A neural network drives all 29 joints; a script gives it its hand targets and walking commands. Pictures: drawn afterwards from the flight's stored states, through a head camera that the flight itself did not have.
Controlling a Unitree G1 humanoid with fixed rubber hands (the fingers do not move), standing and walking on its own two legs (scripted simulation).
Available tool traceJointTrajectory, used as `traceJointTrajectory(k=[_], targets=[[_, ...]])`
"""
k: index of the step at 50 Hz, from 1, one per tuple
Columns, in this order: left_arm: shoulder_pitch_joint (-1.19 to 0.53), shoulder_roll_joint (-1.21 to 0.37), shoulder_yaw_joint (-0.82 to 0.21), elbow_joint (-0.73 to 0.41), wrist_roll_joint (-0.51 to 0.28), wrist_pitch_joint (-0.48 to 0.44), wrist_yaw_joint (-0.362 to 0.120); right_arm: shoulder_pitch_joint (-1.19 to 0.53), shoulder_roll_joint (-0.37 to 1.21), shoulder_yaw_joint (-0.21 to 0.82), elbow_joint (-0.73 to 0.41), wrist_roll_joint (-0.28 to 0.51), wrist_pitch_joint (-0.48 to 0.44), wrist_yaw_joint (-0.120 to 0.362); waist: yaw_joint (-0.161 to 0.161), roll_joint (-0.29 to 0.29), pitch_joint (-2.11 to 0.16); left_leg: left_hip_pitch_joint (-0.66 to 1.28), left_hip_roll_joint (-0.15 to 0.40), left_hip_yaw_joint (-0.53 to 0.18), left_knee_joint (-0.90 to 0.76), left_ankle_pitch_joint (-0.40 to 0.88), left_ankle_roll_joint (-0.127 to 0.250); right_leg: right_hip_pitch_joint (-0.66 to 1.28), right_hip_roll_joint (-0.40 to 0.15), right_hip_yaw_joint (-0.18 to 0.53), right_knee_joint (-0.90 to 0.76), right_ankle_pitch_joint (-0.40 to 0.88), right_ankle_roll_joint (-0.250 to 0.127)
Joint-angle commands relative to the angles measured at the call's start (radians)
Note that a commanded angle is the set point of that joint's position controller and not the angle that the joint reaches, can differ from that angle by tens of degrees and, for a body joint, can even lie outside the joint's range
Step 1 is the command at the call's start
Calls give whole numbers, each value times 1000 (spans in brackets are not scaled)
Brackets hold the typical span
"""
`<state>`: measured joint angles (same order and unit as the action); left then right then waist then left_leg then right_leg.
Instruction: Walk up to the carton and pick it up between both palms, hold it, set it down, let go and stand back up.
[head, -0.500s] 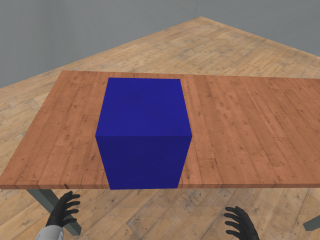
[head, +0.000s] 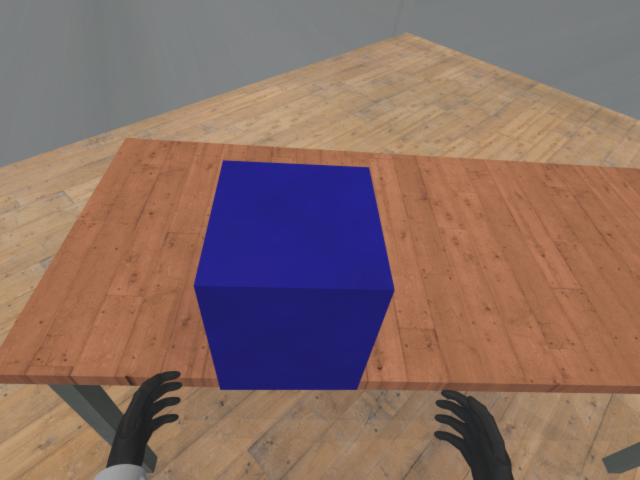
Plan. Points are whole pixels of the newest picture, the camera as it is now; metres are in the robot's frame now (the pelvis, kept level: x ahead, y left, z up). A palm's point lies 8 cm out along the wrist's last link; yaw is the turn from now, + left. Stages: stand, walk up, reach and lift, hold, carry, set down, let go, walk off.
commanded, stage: reach and lift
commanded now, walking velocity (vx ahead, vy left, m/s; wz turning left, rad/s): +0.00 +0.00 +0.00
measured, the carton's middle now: (293, 280) +0.36 +0.08 +0.04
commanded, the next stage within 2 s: none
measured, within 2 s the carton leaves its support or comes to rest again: neither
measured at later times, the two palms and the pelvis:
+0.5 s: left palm (138, 409) +0.16 +0.22 +0.03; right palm (498, 429) +0.19 -0.17 +0.04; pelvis -0.01 -0.01 +0.00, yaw +1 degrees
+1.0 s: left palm (127, 338) +0.21 +0.24 +0.10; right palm (495, 354) +0.26 -0.16 +0.09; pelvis -0.02 -0.01 +0.00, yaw +0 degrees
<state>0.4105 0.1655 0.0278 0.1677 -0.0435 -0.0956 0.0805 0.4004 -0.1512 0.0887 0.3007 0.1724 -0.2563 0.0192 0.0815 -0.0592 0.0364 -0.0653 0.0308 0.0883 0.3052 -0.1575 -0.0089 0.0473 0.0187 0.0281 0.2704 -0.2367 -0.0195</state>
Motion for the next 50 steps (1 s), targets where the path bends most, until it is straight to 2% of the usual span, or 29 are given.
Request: traceJointTrajectory(k=[1,4,5,6,8,9,12,13,14,15,18,19,20,23,24,25,27,28,29,30,33,35,36,39,40,43,44,46,50], targets=[[-11,82,32,-206,-13,-71,-1,13,-113,-36,-197,17,-56,-20,6,86,-9,216,-27,-42,21,331,-16,-257,5,30,-80,206,-9],[-7,69,14,-236,-37,-77,-2,31,-102,-24,-241,32,-58,-31,-1,81,9,201,-24,-39,22,331,-15,-278,6,30,-84,194,-9],[6,78,11,-251,-44,-80,-3,34,-91,-20,-276,36,-58,-33,4,53,4,204,-22,-42,23,320,-9,-280,6,31,-85,182,-5],[-13,81,9,-259,-51,-82,-3,28,-90,-17,-281,42,-54,-35,9,73,12,186,-24,-37,21,321,-10,-283,1,34,-82,175,-6],[-8,82,-2,-302,-69,-89,-4,44,-82,-18,-335,54,-52,-42,6,62,15,189,-23,-38,15,298,-4,-296,3,33,-84,158,-5],[-11,84,2,-292,-70,-85,-3,34,-66,-8,-323,54,-43,-43,12,67,27,182,-25,-33,14,285,-6,-303,1,31,-90,134,-5],[-30,83,-2,-287,-84,-51,-8,33,-64,-2,-350,60,0,-53,12,59,57,167,-20,-35,-4,221,7,-326,-13,45,-101,73,-6],[-37,83,-7,-274,-94,-33,-9,16,-57,-4,-360,64,21,-57,1,53,80,160,-20,-37,-13,187,10,-334,-16,44,-108,40,-2],[-66,91,-2,-299,-94,-16,-7,-15,-66,-11,-396,55,37,-58,3,60,73,152,-22,-36,-24,153,12,-328,-17,44,-108,-1,-2],[-101,105,5,-321,-100,-5,0,-36,-60,-14,-413,52,49,-61,19,67,59,133,-25,-30,-23,133,17,-329,-26,54,-106,-17,-4],[-169,122,10,-379,-119,51,16,-86,-65,-37,-462,54,110,-69,14,83,46,125,-23,-37,-38,104,16,-343,-27,49,-96,-47,1],[-189,123,13,-421,-123,76,23,-99,-69,-40,-488,54,126,-76,15,85,22,132,-24,-34,-35,119,17,-332,-29,49,-88,-26,0],[-176,123,13,-433,-130,102,21,-99,-62,-37,-501,61,150,-77,1,74,20,146,-23,-41,-31,137,18,-334,-26,40,-85,0,5],[-210,128,31,-469,-123,181,20,-138,-69,-26,-521,76,213,-93,1,92,7,158,-24,-41,-26,148,20,-335,-35,45,-82,27,12],[-210,138,46,-491,-108,208,21,-136,-66,-20,-526,84,229,-97,15,111,-1,167,-26,-41,-30,170,20,-322,-38,48,-78,51,15],[-179,114,37,-512,-112,239,17,-134,-69,-26,-543,90,246,-101,-2,101,1,176,-26,-43,-25,201,17,-317,-27,34,-79,81,15],[-204,120,55,-539,-103,294,8,-160,-92,-23,-563,99,279,-117,-8,115,-26,200,-27,-44,-20,242,12,-306,-25,35,-79,124,21],[-202,110,68,-563,-95,321,6,-173,-89,-23,-575,105,293,-120,3,112,-36,207,-25,-47,-17,278,9,-298,-25,35,-75,151,21],[-199,110,72,-581,-101,344,0,-186,-101,-27,-578,115,310,-126,-12,104,-41,225,-27,-45,-12,303,8,-303,-15,21,-75,171,23],[-203,114,82,-598,-95,364,-6,-198,-113,-34,-600,113,318,-132,-12,91,-45,236,-25,-45,-9,317,4,-309,-11,18,-74,170,22],[-254,118,103,-631,-108,405,-18,-245,-127,-47,-631,111,345,-147,-13,75,-54,240,-25,-46,-9,325,5,-313,-7,10,-75,188,28],[-274,128,127,-663,-118,425,-19,-276,-124,-49,-662,113,360,-155,-2,62,-85,246,-25,-36,-1,323,10,-311,-9,16,-67,199,28],[-282,123,128,-664,-124,433,-19,-283,-127,-62,-645,110,372,-155,-15,61,-80,254,-23,-44,-1,325,5,-320,-2,8,-66,193,25],[-304,123,129,-681,-141,457,-16,-323,-143,-60,-674,119,389,-154,1,42,-116,261,-15,-40,3,317,8,-325,-1,11,-61,181,20],[-341,139,143,-690,-140,468,-17,-355,-138,-52,-685,123,398,-156,17,37,-129,253,-18,-32,3,314,11,-315,-3,18,-56,191,25],[-374,153,152,-696,-161,493,-20,-425,-169,-56,-717,131,407,-164,17,21,-178,246,-21,-30,15,352,11,-300,4,16,-36,263,29],[-409,165,161,-734,-170,498,-19,-458,-175,-55,-738,136,410,-164,21,29,-220,251,-21,-33,23,363,14,-298,-3,18,-31,287,30],[-437,168,189,-724,-165,521,-22,-484,-178,-46,-707,148,430,-173,28,25,-229,248,-23,-27,22,372,15,-280,-3,22,-23,323,36],[-520,178,207,-730,-150,585,-23,-569,-198,-48,-655,174,476,-179,13,60,-252,248,-27,-30,23,360,15,-267,-10,24,-22,331,37]])
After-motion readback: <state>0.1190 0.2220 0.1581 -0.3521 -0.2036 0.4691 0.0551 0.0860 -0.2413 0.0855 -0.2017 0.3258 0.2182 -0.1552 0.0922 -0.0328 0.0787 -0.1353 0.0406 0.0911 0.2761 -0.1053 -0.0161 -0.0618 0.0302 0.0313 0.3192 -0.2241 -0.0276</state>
